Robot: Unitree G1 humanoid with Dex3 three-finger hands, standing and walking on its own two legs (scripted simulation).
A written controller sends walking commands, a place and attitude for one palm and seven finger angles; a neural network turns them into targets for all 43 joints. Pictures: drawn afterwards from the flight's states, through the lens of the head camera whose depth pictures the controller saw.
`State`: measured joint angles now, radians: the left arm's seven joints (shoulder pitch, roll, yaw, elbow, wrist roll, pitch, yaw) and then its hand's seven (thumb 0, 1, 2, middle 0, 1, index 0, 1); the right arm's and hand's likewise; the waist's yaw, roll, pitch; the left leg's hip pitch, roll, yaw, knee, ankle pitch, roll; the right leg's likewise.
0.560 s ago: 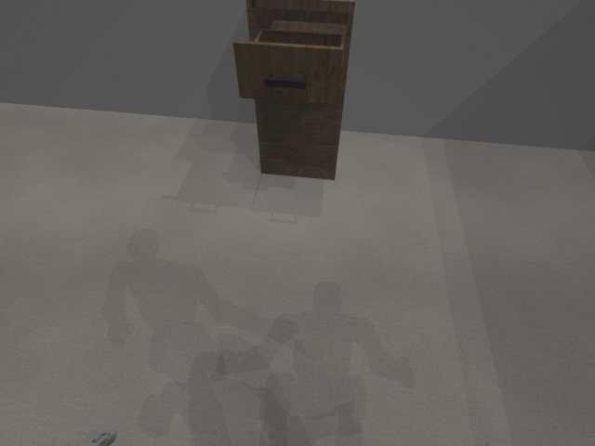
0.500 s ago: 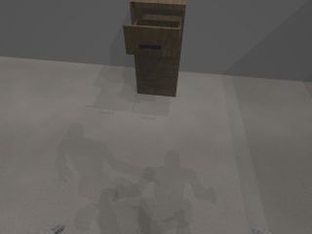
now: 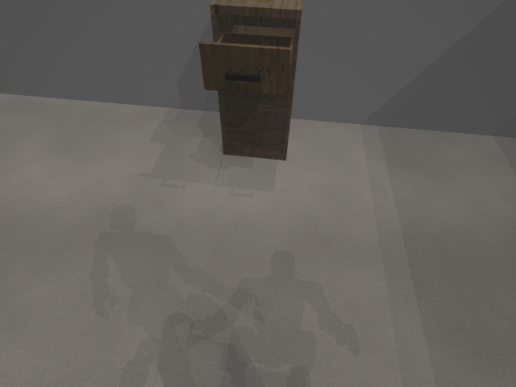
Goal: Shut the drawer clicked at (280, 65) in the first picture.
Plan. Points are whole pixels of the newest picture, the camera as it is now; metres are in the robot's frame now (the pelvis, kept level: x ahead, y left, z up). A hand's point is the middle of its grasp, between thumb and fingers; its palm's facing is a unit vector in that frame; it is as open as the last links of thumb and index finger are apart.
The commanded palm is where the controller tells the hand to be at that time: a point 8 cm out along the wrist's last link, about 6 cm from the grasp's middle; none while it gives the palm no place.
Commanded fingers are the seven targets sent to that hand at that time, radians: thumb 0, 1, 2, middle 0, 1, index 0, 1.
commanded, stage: stand and wait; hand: left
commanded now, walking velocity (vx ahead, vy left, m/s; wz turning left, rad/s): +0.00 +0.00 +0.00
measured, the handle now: (243, 74) +1.16 +0.13 -0.08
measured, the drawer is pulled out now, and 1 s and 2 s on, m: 0.30 0.30 0.30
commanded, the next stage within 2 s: look at it before walking up in 0.26 s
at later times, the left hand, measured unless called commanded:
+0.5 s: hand out of the picture +0.07 +0.24 -0.15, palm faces -0.03 -0.94 -0.33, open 7.4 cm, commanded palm none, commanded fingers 0.00 0.90 0.90 -0.20 -0.30 -0.20 -0.30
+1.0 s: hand out of the picture +0.06 +0.25 -0.16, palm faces -0.02 -0.94 -0.33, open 7.4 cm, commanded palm none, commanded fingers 0.00 0.90 0.90 -0.20 -0.30 -0.20 -0.30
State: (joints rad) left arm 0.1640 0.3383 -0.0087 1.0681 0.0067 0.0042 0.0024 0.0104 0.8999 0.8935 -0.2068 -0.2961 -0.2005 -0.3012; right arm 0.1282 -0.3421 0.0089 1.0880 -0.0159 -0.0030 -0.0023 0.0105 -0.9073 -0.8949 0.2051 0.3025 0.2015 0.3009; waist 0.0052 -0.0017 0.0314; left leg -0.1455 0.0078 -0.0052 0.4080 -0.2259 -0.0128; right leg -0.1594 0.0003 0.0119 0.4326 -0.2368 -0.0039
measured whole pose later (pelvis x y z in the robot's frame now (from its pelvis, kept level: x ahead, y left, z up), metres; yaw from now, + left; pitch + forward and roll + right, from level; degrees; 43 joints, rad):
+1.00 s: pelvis -0.01 +0.00 +0.00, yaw +0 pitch -2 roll +0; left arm 0.16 0.34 -0.01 1.09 0.01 -0.01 0.00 0.01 0.90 0.89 -0.21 -0.30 -0.20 -0.30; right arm 0.12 -0.33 0.01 1.12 -0.01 -0.01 0.00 0.01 -0.91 -0.89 0.20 0.30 0.20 0.30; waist 0.01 -0.01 0.03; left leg -0.13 0.01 0.00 0.36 -0.19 -0.02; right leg -0.15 0.01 0.02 0.38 -0.20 0.00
